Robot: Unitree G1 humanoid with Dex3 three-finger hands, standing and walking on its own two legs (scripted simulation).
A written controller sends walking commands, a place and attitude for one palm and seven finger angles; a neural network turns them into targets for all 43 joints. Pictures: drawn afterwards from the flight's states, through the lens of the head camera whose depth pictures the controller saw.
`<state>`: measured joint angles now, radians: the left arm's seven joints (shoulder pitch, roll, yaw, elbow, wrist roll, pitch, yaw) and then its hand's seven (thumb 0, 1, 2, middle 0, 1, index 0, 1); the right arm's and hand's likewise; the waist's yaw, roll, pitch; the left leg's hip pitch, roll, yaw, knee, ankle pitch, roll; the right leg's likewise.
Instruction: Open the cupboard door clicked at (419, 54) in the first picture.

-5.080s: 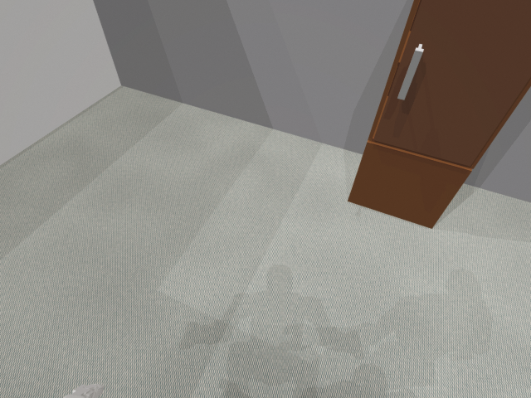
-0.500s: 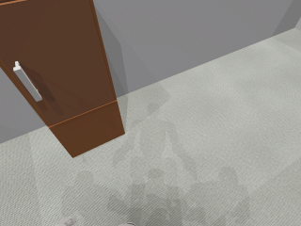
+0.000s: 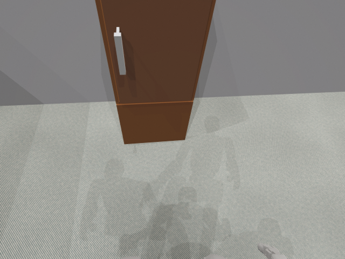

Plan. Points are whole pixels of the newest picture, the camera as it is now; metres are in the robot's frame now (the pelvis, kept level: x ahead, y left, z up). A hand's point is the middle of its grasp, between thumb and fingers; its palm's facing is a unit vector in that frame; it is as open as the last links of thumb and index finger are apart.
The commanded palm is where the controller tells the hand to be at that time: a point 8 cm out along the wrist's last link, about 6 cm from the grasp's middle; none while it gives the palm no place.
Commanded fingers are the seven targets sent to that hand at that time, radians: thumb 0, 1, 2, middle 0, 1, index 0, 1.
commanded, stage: turn to face it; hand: left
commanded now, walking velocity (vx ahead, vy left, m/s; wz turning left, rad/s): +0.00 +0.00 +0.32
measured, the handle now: (120, 51) +0.80 +0.27 -0.02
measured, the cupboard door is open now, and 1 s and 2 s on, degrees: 0 0 0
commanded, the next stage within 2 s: take the last steps up to it in 0.32 s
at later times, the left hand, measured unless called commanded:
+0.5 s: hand out of the picture +0.05 +0.16 -0.14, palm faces +0.17 -0.95 -0.26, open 7.4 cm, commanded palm none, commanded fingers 0.00 0.90 0.90 -0.20 -0.30 -0.20 -0.30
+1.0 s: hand out of the picture -0.03 +0.19 -0.16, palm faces +0.24 -0.96 -0.13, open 7.4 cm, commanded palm none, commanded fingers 0.00 0.90 0.90 -0.20 -0.30 -0.20 -0.30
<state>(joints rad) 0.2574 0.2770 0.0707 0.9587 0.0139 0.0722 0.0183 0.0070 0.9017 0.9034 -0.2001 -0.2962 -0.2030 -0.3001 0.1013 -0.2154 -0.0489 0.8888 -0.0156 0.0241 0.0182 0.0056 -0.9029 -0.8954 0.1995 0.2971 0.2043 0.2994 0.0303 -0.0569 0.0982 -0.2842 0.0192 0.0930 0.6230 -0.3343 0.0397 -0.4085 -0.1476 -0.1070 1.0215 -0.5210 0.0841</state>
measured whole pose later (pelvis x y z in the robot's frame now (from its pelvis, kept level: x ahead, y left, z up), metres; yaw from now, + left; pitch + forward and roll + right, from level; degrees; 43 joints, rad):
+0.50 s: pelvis -0.01 -0.03 +0.01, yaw +10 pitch -1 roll +1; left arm 0.20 0.15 0.02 0.94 0.02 0.00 0.02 0.00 0.90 0.90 -0.20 -0.30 -0.20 -0.30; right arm 0.24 -0.22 -0.07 1.01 -0.02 0.07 0.01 0.01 -0.90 -0.90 0.20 0.30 0.20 0.30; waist -0.03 0.05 0.05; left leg -0.42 -0.02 -0.02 0.98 -0.43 -0.03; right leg -0.21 -0.05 -0.10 0.52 -0.29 -0.03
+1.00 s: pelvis +0.05 +0.03 +0.02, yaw +10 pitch -1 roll -1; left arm 0.36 0.19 0.06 1.14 0.03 0.02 -0.02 0.01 0.91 0.90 -0.20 -0.30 -0.20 -0.30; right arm 0.32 -0.14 -0.04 1.07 -0.02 -0.05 -0.03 0.00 -0.93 -0.90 0.20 0.30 0.21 0.30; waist 0.01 -0.04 0.02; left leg -0.08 0.05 0.16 0.38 -0.28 0.01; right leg -0.47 -0.09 -0.07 1.06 -0.28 0.02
